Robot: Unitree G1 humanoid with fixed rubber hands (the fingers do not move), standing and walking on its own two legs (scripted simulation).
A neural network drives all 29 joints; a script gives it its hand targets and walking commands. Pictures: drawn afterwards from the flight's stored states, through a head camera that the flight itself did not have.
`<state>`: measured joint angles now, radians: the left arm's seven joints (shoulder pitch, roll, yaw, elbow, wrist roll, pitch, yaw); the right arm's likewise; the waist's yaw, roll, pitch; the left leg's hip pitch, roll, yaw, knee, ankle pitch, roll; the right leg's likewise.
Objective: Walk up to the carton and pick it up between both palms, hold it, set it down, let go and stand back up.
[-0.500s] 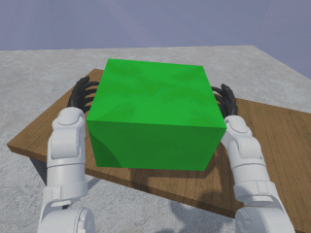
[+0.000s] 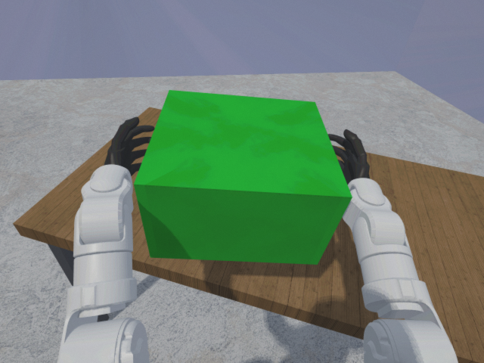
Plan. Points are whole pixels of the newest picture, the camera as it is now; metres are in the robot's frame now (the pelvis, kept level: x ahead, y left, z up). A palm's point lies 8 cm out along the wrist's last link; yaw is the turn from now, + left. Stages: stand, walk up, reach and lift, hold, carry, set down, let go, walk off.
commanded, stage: hold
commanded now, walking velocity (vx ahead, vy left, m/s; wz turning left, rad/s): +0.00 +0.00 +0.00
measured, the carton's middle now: (239, 173) +0.40 -0.01 +0.15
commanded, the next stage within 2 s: none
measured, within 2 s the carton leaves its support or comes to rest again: neither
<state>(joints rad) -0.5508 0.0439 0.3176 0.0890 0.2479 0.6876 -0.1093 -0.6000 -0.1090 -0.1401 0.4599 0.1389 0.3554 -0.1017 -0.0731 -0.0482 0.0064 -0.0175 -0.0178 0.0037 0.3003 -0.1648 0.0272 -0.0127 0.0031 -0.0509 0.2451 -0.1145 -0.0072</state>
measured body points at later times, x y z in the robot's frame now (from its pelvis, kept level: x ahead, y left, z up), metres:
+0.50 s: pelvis +0.00 +0.00 +0.00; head -0.04 +0.02 +0.45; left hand +0.37 +0.18 +0.19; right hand +0.37 -0.19 +0.18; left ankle +0.01 +0.10 -0.75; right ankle +0.02 -0.11 -0.75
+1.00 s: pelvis +0.00 +0.00 +0.00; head -0.04 +0.02 +0.45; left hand +0.38 +0.18 +0.19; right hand +0.37 -0.19 +0.18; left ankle +0.01 +0.10 -0.75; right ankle +0.02 -0.11 -0.75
